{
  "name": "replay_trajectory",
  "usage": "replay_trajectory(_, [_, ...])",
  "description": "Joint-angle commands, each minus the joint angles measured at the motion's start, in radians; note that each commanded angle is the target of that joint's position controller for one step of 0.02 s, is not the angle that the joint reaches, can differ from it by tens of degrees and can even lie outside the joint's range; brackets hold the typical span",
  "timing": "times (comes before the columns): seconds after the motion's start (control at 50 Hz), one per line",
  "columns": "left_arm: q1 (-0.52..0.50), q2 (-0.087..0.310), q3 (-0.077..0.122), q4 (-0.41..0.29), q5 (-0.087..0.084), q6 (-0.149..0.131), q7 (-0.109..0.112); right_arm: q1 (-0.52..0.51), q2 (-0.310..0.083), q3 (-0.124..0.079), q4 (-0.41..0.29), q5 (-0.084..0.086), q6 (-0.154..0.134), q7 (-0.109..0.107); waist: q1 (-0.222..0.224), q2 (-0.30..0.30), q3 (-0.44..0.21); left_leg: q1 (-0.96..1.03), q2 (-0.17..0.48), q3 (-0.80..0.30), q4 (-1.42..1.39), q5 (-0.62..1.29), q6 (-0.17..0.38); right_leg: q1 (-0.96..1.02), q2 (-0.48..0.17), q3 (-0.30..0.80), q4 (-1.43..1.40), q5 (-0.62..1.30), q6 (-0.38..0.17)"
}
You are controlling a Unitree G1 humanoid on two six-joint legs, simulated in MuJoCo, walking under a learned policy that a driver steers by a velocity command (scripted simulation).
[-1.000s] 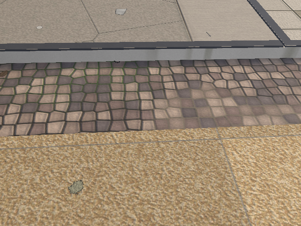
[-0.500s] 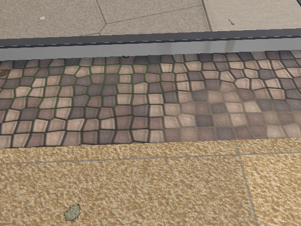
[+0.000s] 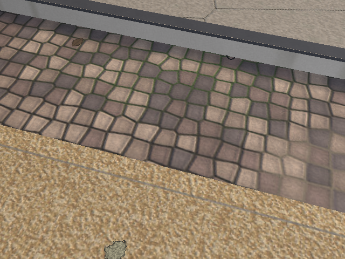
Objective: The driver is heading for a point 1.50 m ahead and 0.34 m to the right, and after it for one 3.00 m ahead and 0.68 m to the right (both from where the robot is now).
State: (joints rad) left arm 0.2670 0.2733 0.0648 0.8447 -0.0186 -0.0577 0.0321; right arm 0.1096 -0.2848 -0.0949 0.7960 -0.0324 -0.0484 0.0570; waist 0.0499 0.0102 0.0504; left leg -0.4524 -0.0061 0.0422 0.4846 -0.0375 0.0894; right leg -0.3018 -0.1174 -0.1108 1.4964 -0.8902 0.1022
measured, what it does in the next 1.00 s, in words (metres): walks ahead, turning right: right foot, then left foot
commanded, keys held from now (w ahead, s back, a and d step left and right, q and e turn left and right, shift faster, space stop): e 0.80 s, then q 0.20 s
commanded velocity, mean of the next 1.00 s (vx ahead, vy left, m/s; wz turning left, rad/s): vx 0.02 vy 0.00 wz -0.31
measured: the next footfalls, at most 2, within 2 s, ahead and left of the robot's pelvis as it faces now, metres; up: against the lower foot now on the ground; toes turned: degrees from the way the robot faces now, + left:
right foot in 0.48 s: +0.09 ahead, -0.16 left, +0.00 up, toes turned -13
left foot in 1.00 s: +0.24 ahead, +0.04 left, +0.00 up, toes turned -24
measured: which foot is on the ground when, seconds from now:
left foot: down 0.00-0.48, up 0.50-0.98, down 1.00-1.00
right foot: up 0.00-0.46, down 0.48-1.00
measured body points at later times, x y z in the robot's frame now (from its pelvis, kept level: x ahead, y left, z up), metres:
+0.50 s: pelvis +0.05 -0.06 -0.02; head +0.04 -0.08 +0.43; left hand +0.24 +0.18 -0.10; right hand +0.11 -0.36 -0.14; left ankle +0.10 +0.08 -0.72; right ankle +0.05 -0.15 -0.74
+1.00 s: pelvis +0.11 -0.07 -0.01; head +0.10 -0.09 +0.44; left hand +0.33 +0.11 -0.09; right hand +0.19 -0.37 -0.11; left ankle +0.21 +0.05 -0.73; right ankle +0.05 -0.16 -0.73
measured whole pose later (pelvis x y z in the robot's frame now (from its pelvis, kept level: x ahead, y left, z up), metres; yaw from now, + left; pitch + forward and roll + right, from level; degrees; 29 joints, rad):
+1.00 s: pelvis +0.11 -0.07 -0.01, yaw -22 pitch +2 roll +1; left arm 0.25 0.20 0.03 0.65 0.03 0.01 0.03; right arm 0.12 -0.24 -0.06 0.69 0.00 0.00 0.00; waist 0.00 0.05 -0.04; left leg -0.40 0.02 -0.05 0.62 -0.17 -0.05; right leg -0.29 0.09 0.13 0.64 -0.37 -0.05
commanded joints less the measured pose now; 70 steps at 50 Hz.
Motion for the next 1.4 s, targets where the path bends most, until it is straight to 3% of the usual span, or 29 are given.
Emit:
replay_trajectory(0.02, [0.078, 0.059, -0.026, -0.082, -0.060, -0.010, -0.019, 0.346, -0.128, -0.006, 0.044, 0.033, 0.022, -0.020, -0.136, 0.073, -0.627, 0.962, 0.441, -0.456, 0.132, 0.966, 0.341, -0.600, 0.013, 0.233, 0.463, -0.001, 0.008])
replay_trajectory(0.04, [0.060, 0.041, -0.028, -0.088, -0.059, 0.007, -0.008, 0.243, -0.117, 0.008, 0.044, 0.042, 0.038, -0.030, -0.065, 0.006, -0.538, 0.723, 0.452, -0.507, 0.024, 0.526, 0.303, -0.571, -0.030, 0.214, 0.381, 0.142, 0.003])
replay_trajectory(0.06, [0.018, 0.050, -0.027, -0.067, -0.050, 0.043, 0.009, 0.098, -0.049, 0.039, -0.009, 0.025, 0.043, -0.038, -0.043, -0.042, -0.382, 0.439, 0.460, -0.486, -0.059, 0.302, 0.284, -0.484, -0.044, 0.228, 0.275, 0.237, -0.013])
replay_trajectory(0.1, [0.004, 0.046, -0.017, -0.061, -0.008, 0.103, 0.045, 0.024, -0.077, 0.045, 0.002, -0.017, 0.029, -0.045, -0.023, 0.020, -0.229, 0.081, 0.425, -0.407, -0.143, 0.193, 0.260, -0.331, -0.001, 0.196, 0.274, 0.273, -0.028])
replay_trajectory(0.12, [0.028, 0.094, 0.007, -0.058, -0.006, 0.102, 0.053, 0.046, -0.112, 0.033, 0.009, -0.025, 0.023, -0.053, -0.026, 0.023, -0.190, 0.028, 0.366, -0.343, -0.157, 0.077, 0.229, -0.324, 0.026, 0.214, 0.189, 0.417, -0.037])
replay_trajectory(0.18, [-0.045, 0.059, 0.010, -0.111, 0.005, 0.086, 0.069, 0.106, -0.120, 0.028, 0.026, -0.015, 0.030, -0.107, -0.052, 0.069, -0.136, 0.116, 0.323, -0.226, -0.153, 0.100, 0.198, -0.475, 0.094, 0.227, 0.119, 0.546, -0.018])
replay_trajectory(0.26, [-0.097, -0.009, -0.010, -0.178, 0.031, 0.095, 0.053, 0.125, -0.074, 0.028, 0.025, 0.003, 0.059, -0.154, -0.060, 0.107, -0.144, 0.231, 0.301, -0.146, -0.172, -0.095, 0.158, -0.520, 0.070, 0.172, -0.173, 0.636, -0.002])
replay_trajectory(0.38, [-0.088, 0.019, -0.003, -0.207, 0.018, 0.104, 0.001, 0.041, -0.121, -0.004, -0.024, 0.027, 0.074, -0.146, -0.043, 0.179, -0.125, 0.080, 0.328, -0.082, -0.199, -0.311, 0.107, -0.141, 0.078, 0.050, -0.588, 0.628, -0.064])
replay_trajectory(0.44, [-0.010, 0.021, 0.015, -0.176, 0.020, 0.106, -0.011, 0.048, -0.091, -0.004, -0.016, 0.048, 0.081, -0.134, -0.022, 0.120, -0.110, 0.049, 0.322, -0.043, -0.084, -0.370, 0.041, 0.042, 0.121, -0.005, -0.816, 0.617, -0.131])
replay_trajectory(0.46, [0.031, 0.041, 0.028, -0.166, 0.018, 0.102, -0.015, 0.077, -0.064, -0.001, -0.003, 0.049, 0.085, -0.129, -0.016, 0.051, -0.098, 0.016, 0.285, -0.003, 0.040, -0.419, -0.008, 0.106, 0.126, 0.032, -0.919, 0.600, -0.156])
replay_trajectory(0.48, [0.075, 0.089, 0.045, -0.170, 0.017, 0.091, -0.013, 0.096, -0.003, 0.010, -0.002, 0.036, 0.089, -0.120, -0.013, -0.132, -0.060, -0.171, 0.200, 0.092, 0.368, -0.483, -0.099, 0.210, 0.003, 0.256, -1.027, 0.693, -0.207])
replay_trajectory(0.5, [0.113, 0.196, 0.053, -0.215, 0.015, 0.082, -0.008, 0.080, 0.054, 0.029, -0.054, -0.012, 0.071, -0.106, -0.050, -0.359, -0.053, -0.517, 0.056, 0.067, 0.756, -0.737, -0.173, 0.317, -0.247, 0.671, -1.001, 1.097, -0.341])
replay_trajectory(0.52, [0.222, 0.238, 0.070, -0.206, 0.069, 0.056, -0.023, -0.126, -0.031, 0.005, -0.125, 0.006, 0.039, -0.103, 0.103, -0.278, -0.126, -0.648, -0.014, -0.121, 0.859, -0.695, -0.166, 0.337, -0.309, 0.858, -1.206, 0.948, -0.475])
replay_trajectory(0.54, [0.193, 0.229, 0.067, -0.198, 0.086, 0.039, -0.024, -0.184, -0.061, -0.004, -0.146, 0.027, 0.029, -0.113, 0.066, -0.202, -0.058, -0.734, -0.002, -0.155, 0.917, -0.590, -0.149, 0.333, -0.269, 0.807, -1.198, 0.800, -0.448])
replay_trajectory(0.58, [0.036, 0.138, 0.033, -0.229, 0.039, 0.062, -0.002, -0.132, -0.069, -0.010, -0.110, 0.001, 0.055, -0.139, -0.013, -0.174, -0.048, -0.696, 0.036, -0.136, 0.962, -0.391, -0.155, 0.202, -0.180, 0.615, -1.140, 0.731, -0.314])
replay_trajectory(0.66, [-0.053, 0.137, 0.011, -0.278, 0.037, 0.072, 0.010, -0.021, -0.027, -0.001, -0.128, -0.001, 0.085, -0.133, -0.089, -0.083, -0.122, -0.452, -0.007, -0.106, 1.109, -0.138, -0.163, -0.036, -0.051, 0.447, -1.090, 0.889, -0.261])
replay_trajectory(0.74, [0.022, 0.117, 0.000, -0.265, 0.023, 0.077, 0.030, -0.084, -0.006, 0.013, -0.205, -0.006, 0.070, -0.135, -0.056, -0.101, -0.145, -0.476, -0.015, -0.115, 0.991, -0.061, -0.183, 0.068, -0.027, 0.463, -1.052, 0.964, -0.283])
replay_trajectory(0.82, [0.030, 0.135, 0.017, -0.274, 0.018, 0.093, 0.052, -0.163, -0.010, 0.023, -0.254, 0.005, 0.056, -0.118, -0.024, -0.149, -0.155, -0.450, 0.006, -0.149, 0.620, -0.016, -0.204, 0.200, -0.030, 0.512, -1.054, 0.819, -0.272])
replay_trajectory(0.88, [0.011, 0.092, 0.007, -0.269, 0.031, 0.088, 0.042, -0.158, 0.009, 0.033, -0.237, 0.023, 0.053, -0.087, -0.009, -0.172, -0.134, -0.259, 0.047, -0.140, 0.404, -0.043, -0.187, 0.116, -0.048, 0.495, -1.080, 0.669, -0.285])
replay_trajectory(0.96, [0.023, 0.033, -0.015, -0.232, 0.048, 0.060, -0.015, -0.047, 0.005, 0.023, -0.173, 0.041, 0.038, -0.045, -0.033, -0.189, -0.067, 0.153, 0.007, -0.049, 0.153, -0.159, -0.131, -0.101, -0.018, 0.429, -1.090, 0.668, -0.304])
replay_trajectory(1.0, [0.040, 0.017, -0.019, -0.229, 0.053, 0.039, -0.018, -0.044, -0.025, 0.020, -0.185, 0.023, 0.022, -0.047, -0.037, -0.150, -0.062, 0.244, 0.052, -0.120, -0.021, 0.025, -0.102, -0.063, 0.037, 0.404, -1.026, 0.707, -0.223])
replay_trajectory(1.02, [0.099, 0.029, -0.012, -0.236, 0.071, 0.026, -0.019, -0.036, -0.108, 0.002, -0.199, 0.011, 0.020, -0.054, 0.016, -0.024, -0.112, 0.332, 0.146, -0.216, 0.038, 0.320, -0.056, -0.085, 0.090, 0.367, -0.949, 0.650, -0.173])
replay_trajectory(1.06, [0.030, 0.084, 0.009, -0.252, 0.054, 0.017, -0.002, -0.069, -0.088, -0.008, -0.205, 0.034, 0.034, -0.049, -0.014, 0.146, -0.150, 0.263, 0.112, -0.252, 0.039, 0.225, 0.022, -0.059, 0.153, 0.223, -0.888, 0.612, -0.096])
replay_trajectory(1.12, [-0.028, 0.049, 0.016, -0.291, 0.048, 0.046, 0.003, -0.048, -0.081, -0.003, -0.210, 0.044, 0.045, -0.051, -0.014, 0.175, -0.172, 0.231, 0.137, -0.362, -0.002, 0.120, 0.061, -0.045, 0.162, 0.172, -0.841, 0.554, -0.086])
replay_trajectory(1.24, [0.006, 0.045, 0.037, -0.281, 0.041, 0.043, -0.013, -0.062, -0.097, -0.008, -0.263, 0.050, 0.070, -0.068, -0.018, 0.070, -0.224, 0.137, 0.074, -0.345, 0.108, 0.148, 0.040, 0.047, 0.123, 0.169, -0.874, 0.673, -0.133])
replay_trajectory(1.28, [0.024, 0.096, 0.055, -0.280, 0.043, 0.048, -0.010, -0.086, -0.074, 0.000, -0.286, 0.054, 0.068, -0.063, -0.017, -0.108, -0.190, -0.049, -0.029, -0.225, 0.259, -0.013, -0.033, 0.133, -0.007, 0.303, -0.968, 0.842, -0.214])
replay_trajectory(1.32, [0.029, 0.125, 0.060, -0.283, 0.047, 0.051, 0.006, -0.097, -0.083, -0.004, -0.297, 0.036, 0.056, -0.051, -0.011, -0.255, -0.137, -0.298, -0.064, -0.128, 0.492, -0.533, -0.100, 0.251, -0.268, 0.534, -1.041, 1.194, -0.385])
replay_trajectory(1.36, [0.037, 0.136, 0.061, -0.283, 0.036, 0.052, 0.022, -0.112, -0.072, -0.006, -0.301, 0.041, 0.055, -0.045, -0.007, -0.117, -0.103, -0.423, -0.006, -0.134, 0.711, -0.581, -0.134, 0.299, -0.305, 0.503, -1.018, 1.326, -0.403])
replay_trajectory(1.4, [-0.030, 0.155, 0.068, -0.282, 0.026, 0.062, 0.029, -0.115, -0.033, 0.014, -0.297, 0.049, 0.066, -0.043, -0.025, -0.104, -0.077, -0.389, 0.024, -0.088, 0.642, -0.448, -0.151, 0.253, -0.226, 0.341, -1.007, 1.325, -0.325])
Keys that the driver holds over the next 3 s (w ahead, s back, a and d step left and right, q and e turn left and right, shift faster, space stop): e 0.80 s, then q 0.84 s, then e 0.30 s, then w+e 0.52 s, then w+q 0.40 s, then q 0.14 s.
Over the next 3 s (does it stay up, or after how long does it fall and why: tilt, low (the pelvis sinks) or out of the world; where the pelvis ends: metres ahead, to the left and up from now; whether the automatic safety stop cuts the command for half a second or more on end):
stays up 0.66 -0.24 0.01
